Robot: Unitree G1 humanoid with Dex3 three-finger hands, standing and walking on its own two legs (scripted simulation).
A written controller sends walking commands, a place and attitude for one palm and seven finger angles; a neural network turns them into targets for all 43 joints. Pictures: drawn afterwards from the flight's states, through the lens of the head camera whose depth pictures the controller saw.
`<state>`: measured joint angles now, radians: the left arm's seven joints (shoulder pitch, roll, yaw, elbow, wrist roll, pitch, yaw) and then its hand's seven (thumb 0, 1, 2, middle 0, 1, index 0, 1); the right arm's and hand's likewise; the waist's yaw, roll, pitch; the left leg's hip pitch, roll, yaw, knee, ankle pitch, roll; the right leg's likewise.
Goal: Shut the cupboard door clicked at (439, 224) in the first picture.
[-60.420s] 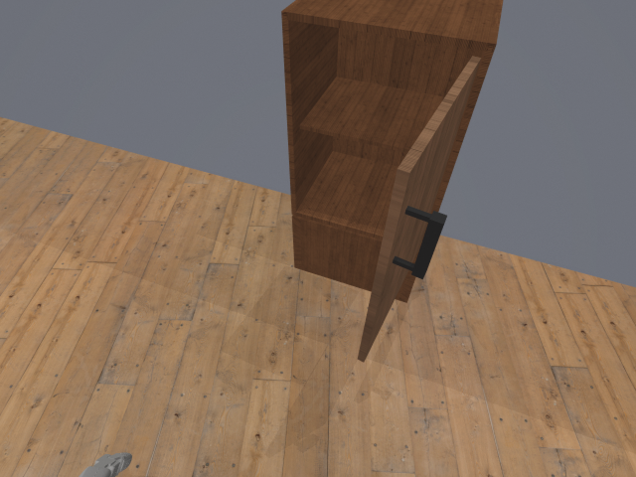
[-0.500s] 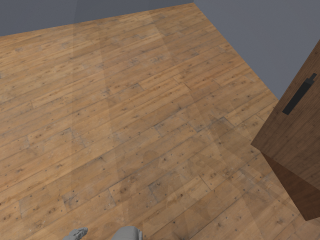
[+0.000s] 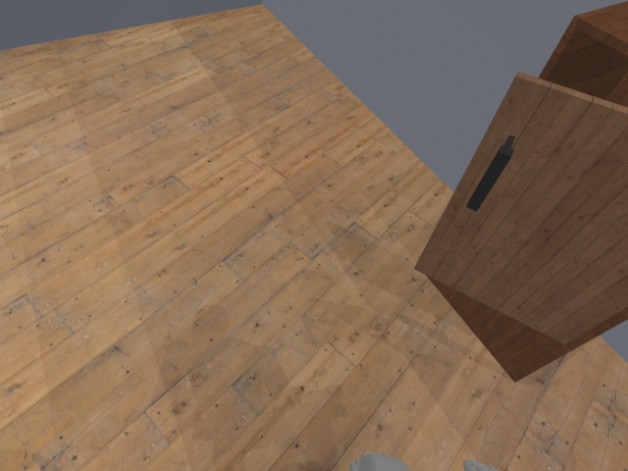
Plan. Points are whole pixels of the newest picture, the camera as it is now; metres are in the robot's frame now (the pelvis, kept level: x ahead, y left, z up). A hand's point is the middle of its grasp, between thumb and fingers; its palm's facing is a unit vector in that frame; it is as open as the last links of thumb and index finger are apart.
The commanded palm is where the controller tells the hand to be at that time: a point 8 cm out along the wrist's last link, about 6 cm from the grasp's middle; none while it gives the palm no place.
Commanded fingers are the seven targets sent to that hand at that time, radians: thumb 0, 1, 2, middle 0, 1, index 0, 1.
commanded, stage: turn to face it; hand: left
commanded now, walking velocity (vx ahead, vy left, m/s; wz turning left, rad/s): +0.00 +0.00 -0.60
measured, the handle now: (491, 173) +0.64 -0.28 -0.02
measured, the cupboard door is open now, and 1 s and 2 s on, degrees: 30 30 30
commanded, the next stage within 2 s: take the last steps up to it in 0.64 s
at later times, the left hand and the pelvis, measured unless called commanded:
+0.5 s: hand (229, 455) +0.15 +0.13 -0.16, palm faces -0.22 -0.95 -0.22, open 7.4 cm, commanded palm none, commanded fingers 0.00 0.90 0.90 -0.20 -0.30 -0.20 -0.30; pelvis +0.03 -0.04 +0.00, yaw -14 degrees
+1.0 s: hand (258, 412) +0.21 +0.10 -0.17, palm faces -0.43 -0.87 -0.23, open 7.4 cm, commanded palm none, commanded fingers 0.00 0.90 0.90 -0.20 -0.30 -0.20 -0.30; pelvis +0.06 -0.06 -0.01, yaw -26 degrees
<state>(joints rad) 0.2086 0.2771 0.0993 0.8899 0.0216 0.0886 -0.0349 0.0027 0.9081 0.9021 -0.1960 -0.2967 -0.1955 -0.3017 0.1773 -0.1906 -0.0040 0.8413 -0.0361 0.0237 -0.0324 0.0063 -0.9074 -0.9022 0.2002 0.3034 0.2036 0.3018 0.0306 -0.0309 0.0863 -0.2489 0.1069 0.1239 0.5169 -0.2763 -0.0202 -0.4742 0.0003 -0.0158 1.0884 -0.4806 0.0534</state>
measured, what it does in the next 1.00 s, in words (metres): steps on the spot, turning right: right foot, then left foot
